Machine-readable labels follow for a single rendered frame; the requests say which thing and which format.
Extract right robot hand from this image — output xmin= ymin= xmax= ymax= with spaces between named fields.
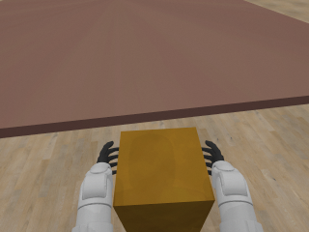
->
xmin=202 ymin=140 xmax=224 ymax=175

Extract left robot hand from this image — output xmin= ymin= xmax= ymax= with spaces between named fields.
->
xmin=97 ymin=141 xmax=119 ymax=175

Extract left robot forearm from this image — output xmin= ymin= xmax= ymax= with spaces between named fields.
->
xmin=71 ymin=162 xmax=114 ymax=232

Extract right robot forearm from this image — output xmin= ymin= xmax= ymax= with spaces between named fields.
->
xmin=211 ymin=160 xmax=264 ymax=232

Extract carton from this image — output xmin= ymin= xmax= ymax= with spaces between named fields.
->
xmin=113 ymin=127 xmax=215 ymax=232

